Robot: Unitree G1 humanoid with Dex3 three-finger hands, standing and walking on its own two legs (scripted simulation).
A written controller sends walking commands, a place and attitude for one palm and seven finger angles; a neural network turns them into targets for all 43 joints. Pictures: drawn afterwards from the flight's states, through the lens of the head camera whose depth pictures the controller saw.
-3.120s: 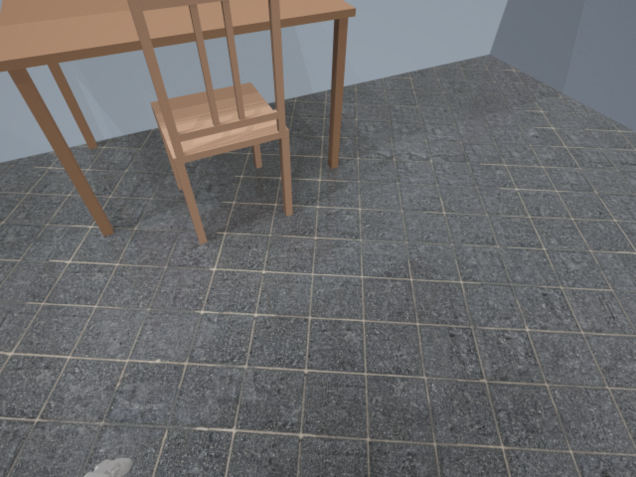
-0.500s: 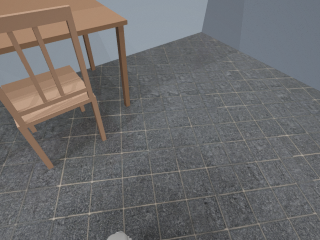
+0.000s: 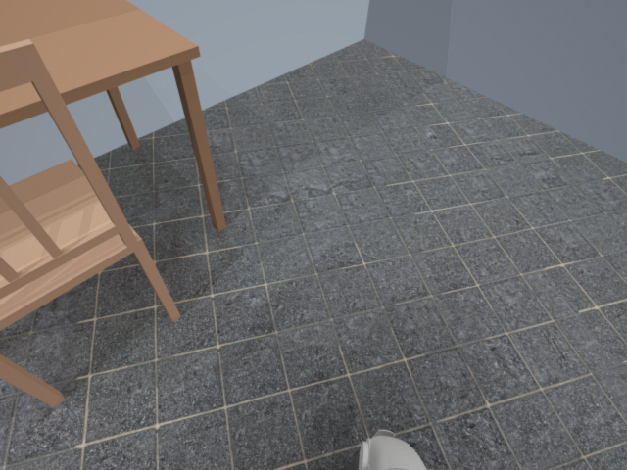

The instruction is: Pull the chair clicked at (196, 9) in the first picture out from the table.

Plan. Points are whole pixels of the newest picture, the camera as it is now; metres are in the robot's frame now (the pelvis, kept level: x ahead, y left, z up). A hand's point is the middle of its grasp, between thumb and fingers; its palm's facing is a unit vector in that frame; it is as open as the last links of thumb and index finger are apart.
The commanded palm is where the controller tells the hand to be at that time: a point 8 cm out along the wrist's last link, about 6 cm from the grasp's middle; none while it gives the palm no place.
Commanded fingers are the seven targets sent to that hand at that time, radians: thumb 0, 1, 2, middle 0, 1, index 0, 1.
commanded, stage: turn to face it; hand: left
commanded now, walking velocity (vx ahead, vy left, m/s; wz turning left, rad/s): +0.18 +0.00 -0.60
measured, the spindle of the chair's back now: out of the picture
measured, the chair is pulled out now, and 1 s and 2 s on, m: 0.00 0.00 0.00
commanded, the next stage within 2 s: take the last steps up to it in 1.52 s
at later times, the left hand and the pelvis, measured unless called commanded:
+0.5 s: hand (225, 402) +0.24 +0.15 -0.16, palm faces +0.18 -0.97 -0.18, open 7.2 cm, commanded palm none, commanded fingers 0.00 0.90 0.90 -0.20 -0.30 -0.20 -0.30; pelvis +0.15 -0.04 -0.01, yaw +9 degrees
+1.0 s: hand (174, 450) +0.17 +0.21 -0.15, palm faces +0.45 -0.84 -0.29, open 7.4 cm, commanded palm none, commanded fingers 0.00 0.90 0.90 -0.20 -0.30 -0.20 -0.30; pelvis +0.16 -0.04 +0.00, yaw +26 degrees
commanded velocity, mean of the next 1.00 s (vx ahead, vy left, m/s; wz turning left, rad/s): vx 0.00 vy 0.00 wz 0.59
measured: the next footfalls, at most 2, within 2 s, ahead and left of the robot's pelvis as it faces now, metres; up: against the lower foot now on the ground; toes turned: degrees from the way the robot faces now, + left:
right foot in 0.12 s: +0.22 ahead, -0.12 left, +0.00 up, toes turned -10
left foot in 0.62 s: +0.20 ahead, +0.11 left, +0.00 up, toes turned +22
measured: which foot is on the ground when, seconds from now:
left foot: down 0.00-0.12, up 0.14-0.60, down 0.62-1.00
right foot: up 0.00-0.10, down 0.12-0.62, up 0.64-1.00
